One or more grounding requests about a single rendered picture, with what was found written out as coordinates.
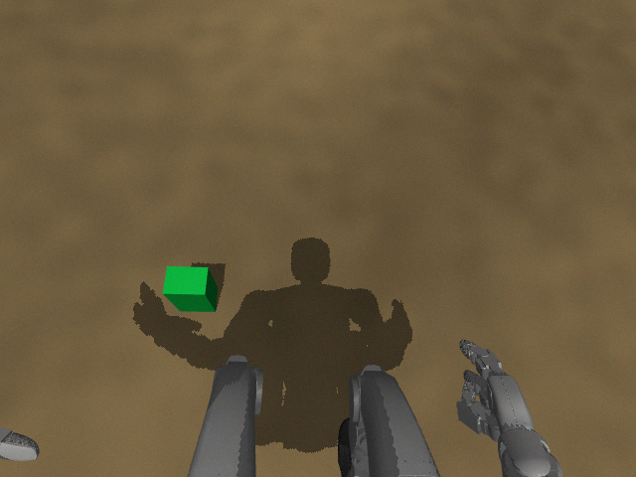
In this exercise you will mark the left robot hand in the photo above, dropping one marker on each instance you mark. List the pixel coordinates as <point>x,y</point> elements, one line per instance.
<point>17,447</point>

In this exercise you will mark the right robot hand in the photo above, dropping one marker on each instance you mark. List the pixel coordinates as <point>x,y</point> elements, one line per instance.
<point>502,406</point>

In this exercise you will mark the carton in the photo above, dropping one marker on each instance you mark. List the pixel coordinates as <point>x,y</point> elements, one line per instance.
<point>191,288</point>

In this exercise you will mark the right robot arm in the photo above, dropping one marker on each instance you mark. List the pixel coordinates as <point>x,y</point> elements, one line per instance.
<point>524,453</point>

